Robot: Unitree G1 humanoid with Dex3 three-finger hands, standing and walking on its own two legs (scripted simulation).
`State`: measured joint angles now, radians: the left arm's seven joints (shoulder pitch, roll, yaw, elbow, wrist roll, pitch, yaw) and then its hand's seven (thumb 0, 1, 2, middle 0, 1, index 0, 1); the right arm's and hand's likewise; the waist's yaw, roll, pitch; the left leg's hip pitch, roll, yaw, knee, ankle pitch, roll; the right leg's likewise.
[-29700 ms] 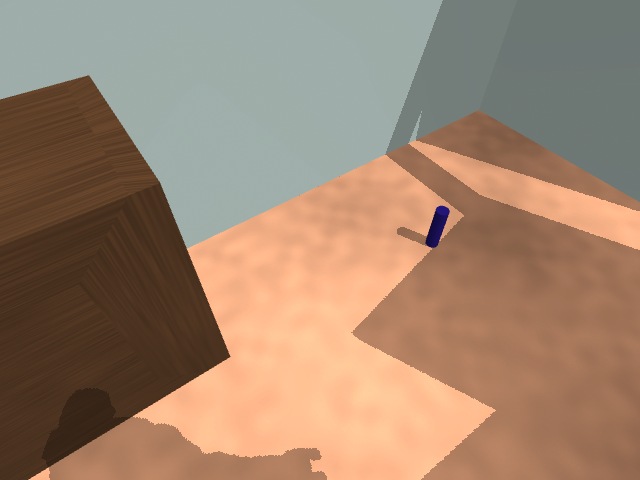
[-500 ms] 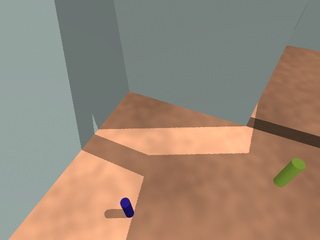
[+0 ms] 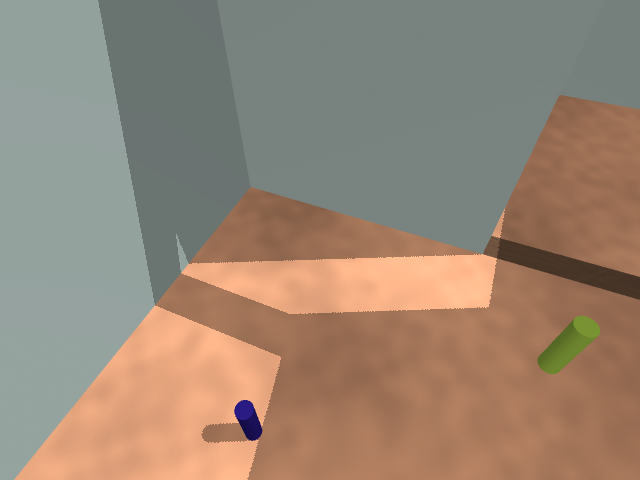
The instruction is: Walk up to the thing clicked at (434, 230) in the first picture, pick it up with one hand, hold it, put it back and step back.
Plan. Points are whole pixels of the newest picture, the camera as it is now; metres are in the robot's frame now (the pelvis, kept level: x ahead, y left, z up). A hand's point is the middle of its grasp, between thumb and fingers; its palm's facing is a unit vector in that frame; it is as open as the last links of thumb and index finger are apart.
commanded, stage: stand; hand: left
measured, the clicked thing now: (249, 421) +0.40 +0.21 -0.69
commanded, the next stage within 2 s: step back in 0.24 s
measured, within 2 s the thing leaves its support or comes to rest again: neither
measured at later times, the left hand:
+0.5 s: hand out of the picture +0.09 +0.30 -0.17, palm faces -0.06 -0.93 -0.37, open 7.4 cm
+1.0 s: hand out of the picture -0.01 +0.29 -0.17, palm faces -0.12 -0.91 -0.39, open 7.4 cm
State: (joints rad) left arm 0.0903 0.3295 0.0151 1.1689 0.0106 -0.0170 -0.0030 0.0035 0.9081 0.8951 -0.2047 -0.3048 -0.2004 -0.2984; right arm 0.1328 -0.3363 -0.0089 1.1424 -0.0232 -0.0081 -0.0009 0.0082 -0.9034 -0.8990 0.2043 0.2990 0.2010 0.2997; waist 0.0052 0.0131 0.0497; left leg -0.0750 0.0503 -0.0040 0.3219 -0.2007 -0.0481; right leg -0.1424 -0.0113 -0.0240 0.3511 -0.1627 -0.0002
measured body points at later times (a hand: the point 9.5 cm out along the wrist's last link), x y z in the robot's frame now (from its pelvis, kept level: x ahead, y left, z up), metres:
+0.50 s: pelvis -0.04 +0.04 -0.02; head +0.03 +0.04 +0.42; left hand +0.09 +0.35 -0.15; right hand +0.04 -0.29 -0.14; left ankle -0.07 +0.14 -0.74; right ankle +0.02 -0.12 -0.75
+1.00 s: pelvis -0.13 +0.04 -0.03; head -0.07 +0.02 +0.42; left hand +0.00 +0.34 -0.14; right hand -0.05 -0.27 -0.16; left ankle -0.09 +0.15 -0.73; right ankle -0.13 -0.06 -0.75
